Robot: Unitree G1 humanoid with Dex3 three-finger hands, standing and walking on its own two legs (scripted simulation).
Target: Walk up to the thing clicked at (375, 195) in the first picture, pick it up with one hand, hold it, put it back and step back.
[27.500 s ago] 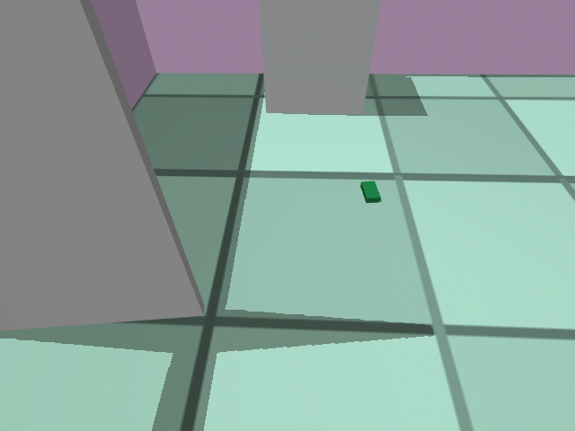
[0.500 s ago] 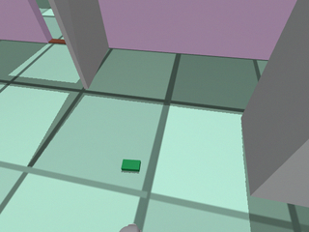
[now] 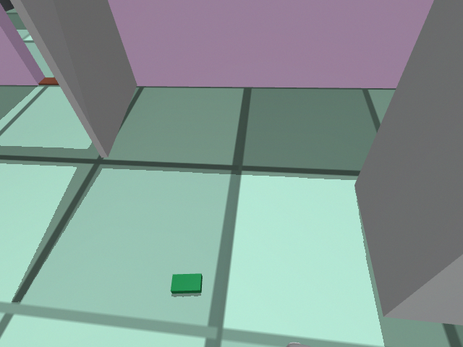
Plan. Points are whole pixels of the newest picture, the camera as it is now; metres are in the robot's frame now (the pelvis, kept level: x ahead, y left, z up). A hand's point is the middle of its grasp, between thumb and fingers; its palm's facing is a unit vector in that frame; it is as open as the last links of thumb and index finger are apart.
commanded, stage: walk up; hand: left
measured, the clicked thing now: (186, 283) +0.51 +0.25 -0.74
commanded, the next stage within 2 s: stand in 1.94 s
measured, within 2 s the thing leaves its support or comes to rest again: neither
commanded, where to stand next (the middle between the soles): +0.12 +0.02 m, yaw +0 degrees
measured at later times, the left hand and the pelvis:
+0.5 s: hand out of the picture +0.12 +0.29 -0.15, palm faces +0.01 -0.94 -0.35, open 7.4 cm; pelvis +0.05 +0.02 +0.00, yaw +1 degrees
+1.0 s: hand out of the picture +0.14 +0.29 -0.13, palm faces +0.03 -0.92 -0.38, open 7.4 cm; pelvis +0.09 +0.02 +0.02, yaw +2 degrees
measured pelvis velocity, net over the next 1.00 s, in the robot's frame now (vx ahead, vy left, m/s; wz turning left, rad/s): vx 0.09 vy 0.02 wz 0.03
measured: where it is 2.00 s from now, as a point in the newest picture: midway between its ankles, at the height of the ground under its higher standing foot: outside the picture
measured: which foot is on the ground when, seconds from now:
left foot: down 0.00-0.02, up 0.04-0.36, down 0.38-1.00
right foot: down 0.00-1.00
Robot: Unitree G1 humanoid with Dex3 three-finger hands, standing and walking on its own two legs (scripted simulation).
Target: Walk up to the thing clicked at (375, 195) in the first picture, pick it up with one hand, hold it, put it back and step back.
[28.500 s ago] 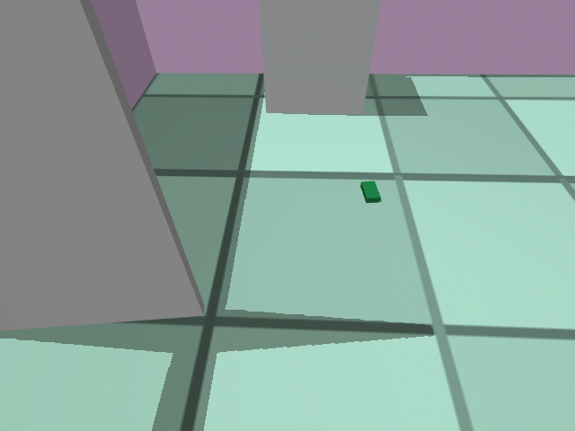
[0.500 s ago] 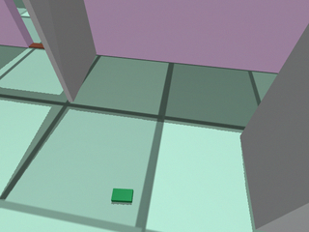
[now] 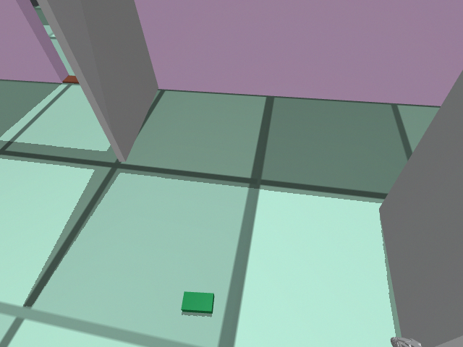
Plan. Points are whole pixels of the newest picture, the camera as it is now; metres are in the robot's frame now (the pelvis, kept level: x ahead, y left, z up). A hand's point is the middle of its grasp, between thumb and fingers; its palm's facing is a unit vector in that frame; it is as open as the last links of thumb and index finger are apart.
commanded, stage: walk up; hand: left
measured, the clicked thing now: (198, 302) +0.43 +0.22 -0.76
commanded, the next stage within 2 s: stand in 0.94 s
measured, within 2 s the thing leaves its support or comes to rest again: neither
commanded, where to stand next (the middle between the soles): +0.03 +0.00 m, yaw -2 degrees
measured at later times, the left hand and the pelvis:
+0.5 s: hand out of the picture +0.10 +0.25 -0.15, palm faces -0.05 -0.94 -0.33, open 7.4 cm; pelvis +0.00 +0.00 +0.00, yaw -1 degrees
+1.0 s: hand out of the picture +0.08 +0.25 -0.15, palm faces -0.04 -0.94 -0.34, open 7.4 cm; pelvis +0.00 +0.00 +0.00, yaw -1 degrees
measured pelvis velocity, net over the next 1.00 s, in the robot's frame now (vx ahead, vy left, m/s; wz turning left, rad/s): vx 0.00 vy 0.00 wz -0.02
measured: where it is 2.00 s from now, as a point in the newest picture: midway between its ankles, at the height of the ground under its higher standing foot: outside the picture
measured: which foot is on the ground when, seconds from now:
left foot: down 0.00-1.00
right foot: down 0.00-1.00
